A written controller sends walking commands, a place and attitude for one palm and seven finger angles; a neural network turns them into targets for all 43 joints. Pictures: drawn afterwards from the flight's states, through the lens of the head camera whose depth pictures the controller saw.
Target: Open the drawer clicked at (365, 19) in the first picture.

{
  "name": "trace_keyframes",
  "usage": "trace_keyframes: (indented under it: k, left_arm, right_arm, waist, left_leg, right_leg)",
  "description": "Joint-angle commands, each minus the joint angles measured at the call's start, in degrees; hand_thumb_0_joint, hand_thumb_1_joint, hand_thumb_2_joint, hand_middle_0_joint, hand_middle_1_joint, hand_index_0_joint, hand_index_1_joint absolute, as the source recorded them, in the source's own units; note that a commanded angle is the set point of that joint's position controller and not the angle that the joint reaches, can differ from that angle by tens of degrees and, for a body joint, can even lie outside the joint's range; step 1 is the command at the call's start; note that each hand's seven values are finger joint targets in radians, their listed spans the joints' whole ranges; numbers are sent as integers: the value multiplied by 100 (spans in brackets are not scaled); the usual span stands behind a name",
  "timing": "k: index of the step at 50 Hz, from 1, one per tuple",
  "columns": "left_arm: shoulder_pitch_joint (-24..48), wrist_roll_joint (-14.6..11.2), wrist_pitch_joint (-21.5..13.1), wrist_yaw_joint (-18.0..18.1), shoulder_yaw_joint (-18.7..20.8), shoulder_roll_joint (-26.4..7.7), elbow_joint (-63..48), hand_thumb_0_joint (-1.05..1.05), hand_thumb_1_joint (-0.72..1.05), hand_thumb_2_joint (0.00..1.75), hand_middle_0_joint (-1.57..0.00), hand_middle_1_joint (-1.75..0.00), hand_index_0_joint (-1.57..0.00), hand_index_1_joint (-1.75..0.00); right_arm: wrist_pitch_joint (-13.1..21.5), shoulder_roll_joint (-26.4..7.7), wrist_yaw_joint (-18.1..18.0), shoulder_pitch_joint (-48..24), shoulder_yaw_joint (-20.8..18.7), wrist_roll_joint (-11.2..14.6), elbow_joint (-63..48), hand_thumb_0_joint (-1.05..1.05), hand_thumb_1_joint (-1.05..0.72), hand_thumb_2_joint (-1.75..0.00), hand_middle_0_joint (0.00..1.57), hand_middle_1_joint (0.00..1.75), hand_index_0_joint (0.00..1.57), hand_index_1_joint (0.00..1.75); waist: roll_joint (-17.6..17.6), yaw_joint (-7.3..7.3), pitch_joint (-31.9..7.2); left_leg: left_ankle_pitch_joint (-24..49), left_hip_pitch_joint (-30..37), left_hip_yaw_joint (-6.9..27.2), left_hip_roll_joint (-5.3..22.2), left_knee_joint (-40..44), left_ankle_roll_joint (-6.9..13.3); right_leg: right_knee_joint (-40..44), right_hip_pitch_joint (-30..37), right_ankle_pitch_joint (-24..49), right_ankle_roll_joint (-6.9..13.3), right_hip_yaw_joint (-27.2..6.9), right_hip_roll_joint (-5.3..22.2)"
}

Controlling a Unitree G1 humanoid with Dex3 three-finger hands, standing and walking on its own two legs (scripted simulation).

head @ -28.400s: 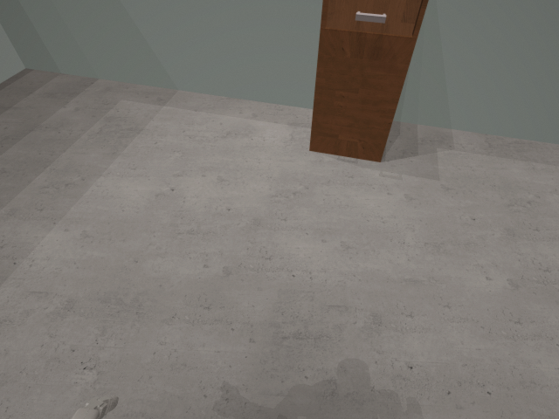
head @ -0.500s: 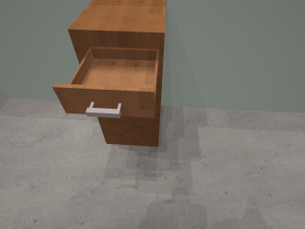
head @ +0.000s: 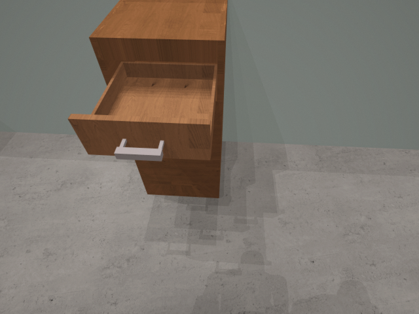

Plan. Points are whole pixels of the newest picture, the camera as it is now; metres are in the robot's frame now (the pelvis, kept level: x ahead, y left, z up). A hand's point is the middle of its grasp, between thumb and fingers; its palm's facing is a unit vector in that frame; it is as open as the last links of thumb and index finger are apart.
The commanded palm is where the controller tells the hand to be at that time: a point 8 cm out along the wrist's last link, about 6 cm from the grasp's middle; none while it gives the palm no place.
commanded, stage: look to check the result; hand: left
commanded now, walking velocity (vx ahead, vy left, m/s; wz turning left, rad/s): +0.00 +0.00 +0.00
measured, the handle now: (141, 148) +0.50 +0.22 -0.02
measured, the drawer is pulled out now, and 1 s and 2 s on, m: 0.28 0.28 0.28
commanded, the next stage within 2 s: stand and wait in 0.22 s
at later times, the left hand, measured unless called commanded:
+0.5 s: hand out of the picture +0.00 +0.14 -0.17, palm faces +0.06 -0.98 -0.18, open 7.4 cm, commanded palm none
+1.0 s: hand out of the picture +0.00 +0.14 -0.17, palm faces +0.05 -0.98 -0.19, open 7.4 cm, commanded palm none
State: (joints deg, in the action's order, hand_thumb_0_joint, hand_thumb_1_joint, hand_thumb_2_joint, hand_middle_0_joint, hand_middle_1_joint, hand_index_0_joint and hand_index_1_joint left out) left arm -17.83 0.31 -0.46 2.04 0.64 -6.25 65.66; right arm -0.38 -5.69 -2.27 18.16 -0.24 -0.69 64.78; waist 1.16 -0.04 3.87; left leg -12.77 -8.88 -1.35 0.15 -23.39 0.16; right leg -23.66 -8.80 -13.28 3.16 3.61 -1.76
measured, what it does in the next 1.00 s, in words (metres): stands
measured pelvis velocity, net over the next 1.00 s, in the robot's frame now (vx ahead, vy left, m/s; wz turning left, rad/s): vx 0.01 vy -0.02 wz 0.00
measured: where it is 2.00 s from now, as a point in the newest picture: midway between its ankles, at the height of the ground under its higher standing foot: outside the picture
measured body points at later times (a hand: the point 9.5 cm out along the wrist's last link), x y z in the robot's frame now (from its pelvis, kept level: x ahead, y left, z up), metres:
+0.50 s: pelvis +0.01 -0.02 +0.00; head +0.03 -0.03 +0.45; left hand -0.01 +0.20 -0.16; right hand -0.01 -0.22 -0.17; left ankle +0.00 +0.12 -0.74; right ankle +0.00 -0.08 -0.74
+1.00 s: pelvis +0.01 -0.02 +0.00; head +0.03 -0.03 +0.45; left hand +0.00 +0.20 -0.16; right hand -0.01 -0.22 -0.17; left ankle +0.00 +0.12 -0.74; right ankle +0.00 -0.08 -0.74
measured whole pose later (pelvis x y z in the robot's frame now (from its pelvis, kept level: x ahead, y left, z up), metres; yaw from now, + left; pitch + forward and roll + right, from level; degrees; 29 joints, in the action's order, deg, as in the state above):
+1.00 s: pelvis +0.01 -0.02 +0.00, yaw +0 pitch -2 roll +0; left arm -16.8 0.2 -0.9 2.2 0.8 -6.6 65.1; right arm -0.6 -6.1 -2.6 17.1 -0.6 -0.7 65.0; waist 0.8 -0.1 3.8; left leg -13.6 -7.0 -1.0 1.8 -22.4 -1.5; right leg -21.7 -6.6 -13.6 4.6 3.9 -3.5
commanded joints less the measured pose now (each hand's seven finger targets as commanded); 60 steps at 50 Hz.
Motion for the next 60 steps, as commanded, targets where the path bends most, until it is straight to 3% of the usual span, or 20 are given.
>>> trace_keyframes:
  k: [1,11,15,19,25,31,52,60]
  left_arm:
    - [-497,27,-38,57,93,-527,-87,0,90,90,-20,-30,-20,-30]
    - [-478,25,-58,61,108,-538,-110,0,90,90,-20,-30,-20,-30]
    - [-505,25,-72,66,116,-554,-117,0,90,90,-20,-30,-20,-30]
    - [-480,14,-69,66,113,-568,-120,0,90,90,-20,-30,-20,-30]
    - [-492,19,-80,81,123,-593,-144,0,90,90,-20,-30,-20,-30]
    - [-480,10,-70,83,128,-617,-140,0,90,90,-20,-30,-20,-30]
    - [-408,12,-71,70,126,-615,-145,0,90,90,-20,-30,-20,-30]
    - [-411,18,-82,70,134,-625,-154,0,90,90,-20,-30,-20,-30]
  right_arm:
    - [61,-403,-53,562,-50,12,-56,0,-90,-90,20,30,20,30]
    - [54,-401,-59,471,-64,8,-55,0,-90,-90,20,30,20,30]
    - [46,-434,-63,417,-78,19,-77,0,-90,-90,20,30,20,30]
    - [35,-424,-67,417,-68,4,-46,0,-90,-90,20,30,20,30]
    - [24,-430,-71,422,-88,22,-66,0,-90,-90,20,30,20,30]
    - [17,-420,-79,449,-81,11,-45,0,-90,-90,20,30,20,30]
    - [41,-464,-80,459,-71,4,-26,0,-90,-90,20,30,20,30]
    - [40,-498,-70,429,-89,12,-41,0,-90,-90,20,30,20,30]
  waist:
    - [-65,-39,232]
    - [-44,-28,210]
    - [-218,-14,120]
    - [-41,-23,180]
    - [-191,-21,121]
    - [-87,-27,120]
    - [-9,-28,185]
    - [-136,-20,172]
  left_leg:
    - [533,-87,427,500,379,199]
    - [626,-31,371,491,325,167]
    - [651,52,341,484,290,140]
    - [638,-3,304,471,283,120]
    - [673,62,283,476,246,106]
    - [713,45,256,479,232,100]
    - [761,86,296,539,372,100]
    - [653,137,318,530,396,95]
  right_leg:
    - [587,-260,436,12,-641,681]
    - [625,-196,676,19,-660,708]
    - [625,-156,877,4,-678,714]
    - [655,-104,949,10,-699,739]
    - [666,-50,1208,-45,-688,734]
    - [670,54,1363,-71,-657,759]
    - [709,1,1083,0,-686,699]
    - [753,-94,833,-3,-726,683]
